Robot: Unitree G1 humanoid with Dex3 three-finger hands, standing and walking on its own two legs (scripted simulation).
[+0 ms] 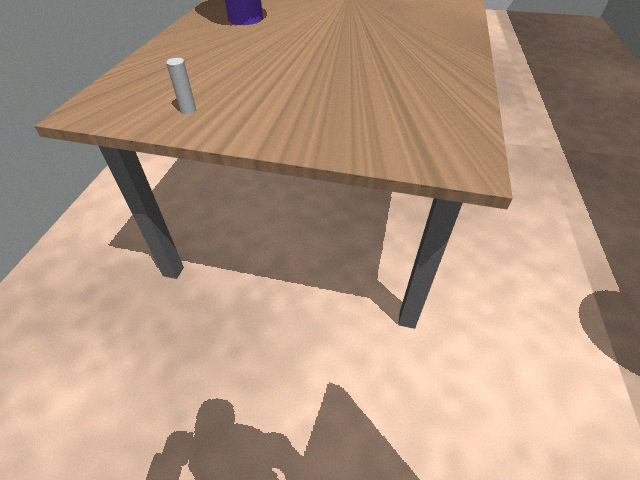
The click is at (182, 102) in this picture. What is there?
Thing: slim round
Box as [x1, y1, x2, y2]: [166, 58, 195, 113]
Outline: 171,58 166,62 180,111 182,113 191,113 195,110 195,106 183,60 181,58
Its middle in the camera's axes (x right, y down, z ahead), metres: -0.35 -0.39 +0.97
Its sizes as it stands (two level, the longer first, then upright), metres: 0.041 0.041 0.129
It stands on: a support 0.73 m high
